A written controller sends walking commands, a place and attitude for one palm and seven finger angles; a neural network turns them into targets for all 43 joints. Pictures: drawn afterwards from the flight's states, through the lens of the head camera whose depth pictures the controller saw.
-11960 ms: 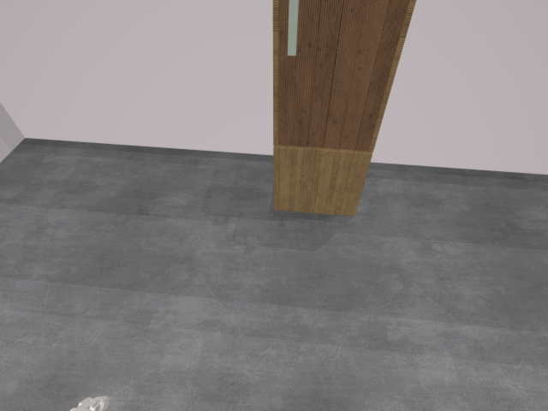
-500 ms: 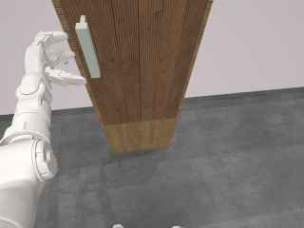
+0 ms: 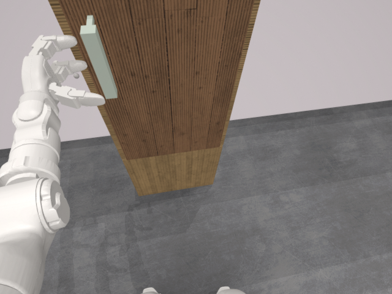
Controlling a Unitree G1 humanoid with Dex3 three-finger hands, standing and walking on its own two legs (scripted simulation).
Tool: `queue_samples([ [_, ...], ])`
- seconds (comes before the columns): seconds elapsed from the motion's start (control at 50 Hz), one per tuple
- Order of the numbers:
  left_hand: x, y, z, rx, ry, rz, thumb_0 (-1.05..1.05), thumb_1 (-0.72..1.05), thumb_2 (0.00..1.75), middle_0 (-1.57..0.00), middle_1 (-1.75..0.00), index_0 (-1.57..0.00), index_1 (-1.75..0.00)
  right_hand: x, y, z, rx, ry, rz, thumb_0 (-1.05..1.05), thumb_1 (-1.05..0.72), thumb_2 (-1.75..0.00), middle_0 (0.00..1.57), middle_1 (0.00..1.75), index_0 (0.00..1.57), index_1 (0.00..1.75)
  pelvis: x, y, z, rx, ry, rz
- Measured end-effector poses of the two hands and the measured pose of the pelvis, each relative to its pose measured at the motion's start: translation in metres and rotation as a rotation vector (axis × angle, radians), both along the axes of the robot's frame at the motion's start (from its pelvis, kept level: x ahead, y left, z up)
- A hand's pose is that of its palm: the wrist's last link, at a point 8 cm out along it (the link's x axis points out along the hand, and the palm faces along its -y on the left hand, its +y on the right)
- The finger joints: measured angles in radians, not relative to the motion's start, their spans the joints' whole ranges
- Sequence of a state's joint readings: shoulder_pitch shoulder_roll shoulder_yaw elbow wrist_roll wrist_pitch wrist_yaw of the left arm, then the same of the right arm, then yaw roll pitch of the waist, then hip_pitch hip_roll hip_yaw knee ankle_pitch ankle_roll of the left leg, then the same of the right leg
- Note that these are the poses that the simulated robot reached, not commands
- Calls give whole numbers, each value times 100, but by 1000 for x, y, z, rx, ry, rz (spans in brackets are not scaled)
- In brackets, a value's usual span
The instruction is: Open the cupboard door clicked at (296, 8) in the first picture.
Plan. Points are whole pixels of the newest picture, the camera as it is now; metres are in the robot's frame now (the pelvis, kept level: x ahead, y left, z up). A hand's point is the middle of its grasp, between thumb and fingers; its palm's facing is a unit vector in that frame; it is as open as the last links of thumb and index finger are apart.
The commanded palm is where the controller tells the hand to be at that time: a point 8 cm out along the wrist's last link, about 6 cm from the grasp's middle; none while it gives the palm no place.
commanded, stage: slide the fingers in behind the handle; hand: left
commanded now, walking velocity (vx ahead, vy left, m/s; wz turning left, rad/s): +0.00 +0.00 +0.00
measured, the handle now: (101, 59) +0.56 +0.15 +0.14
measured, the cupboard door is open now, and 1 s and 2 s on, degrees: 0 0 0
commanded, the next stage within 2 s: close the thumb around the handle in 1.38 s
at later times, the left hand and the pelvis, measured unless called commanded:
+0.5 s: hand (97, 77) +0.51 +0.15 +0.14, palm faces +0.10 -0.99 +0.00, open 14.0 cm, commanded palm +0.48 +0.20 +0.14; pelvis -0.01 +0.00 +0.00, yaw +1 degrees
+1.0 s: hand (113, 74) +0.51 +0.12 +0.14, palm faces +0.10 -1.00 +0.00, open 14.0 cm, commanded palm +0.48 +0.17 +0.14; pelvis -0.01 -0.01 +0.00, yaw +1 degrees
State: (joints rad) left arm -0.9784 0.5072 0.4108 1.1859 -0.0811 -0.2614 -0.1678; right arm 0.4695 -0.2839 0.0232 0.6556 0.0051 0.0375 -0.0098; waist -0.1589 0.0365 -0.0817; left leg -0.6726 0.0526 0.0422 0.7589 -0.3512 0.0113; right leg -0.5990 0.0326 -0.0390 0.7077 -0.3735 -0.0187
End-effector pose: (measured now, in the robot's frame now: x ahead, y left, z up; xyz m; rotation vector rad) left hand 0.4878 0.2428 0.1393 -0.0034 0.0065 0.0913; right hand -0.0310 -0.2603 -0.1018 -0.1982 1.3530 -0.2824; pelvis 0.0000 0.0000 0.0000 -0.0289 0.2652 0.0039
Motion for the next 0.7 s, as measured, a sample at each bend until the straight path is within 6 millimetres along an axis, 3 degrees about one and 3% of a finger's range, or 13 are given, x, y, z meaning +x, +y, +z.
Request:
queue_samples([
  [0.24, -8, -9, -1, 8, -9, 16, -1, -50, 30, -30, -120, -24, -119, 26, 2, -5, 17, -63, 42, 1, -91, -90, 20, 30, 21, 30, -1, 1, -1, -1, -10, 15],
  [0.42, -4, -36, -2, -1, 9, -17, -1, -50, 30, -30, -120, -28, -120, 45, 2, -8, 21, -120, 73, 1, -91, -90, 20, 30, 21, 30, -4, 0, -2, 1, -12, 23],
  [0.7, -2, -49, -1, 8, -4, 12, -1, -50, 30, -30, -122, -30, -121, 21, -1, -10, 39, -65, 46, 1, -91, -90, 20, 30, 21, 30, -5, -6, -2, 7, -7, 17],
])
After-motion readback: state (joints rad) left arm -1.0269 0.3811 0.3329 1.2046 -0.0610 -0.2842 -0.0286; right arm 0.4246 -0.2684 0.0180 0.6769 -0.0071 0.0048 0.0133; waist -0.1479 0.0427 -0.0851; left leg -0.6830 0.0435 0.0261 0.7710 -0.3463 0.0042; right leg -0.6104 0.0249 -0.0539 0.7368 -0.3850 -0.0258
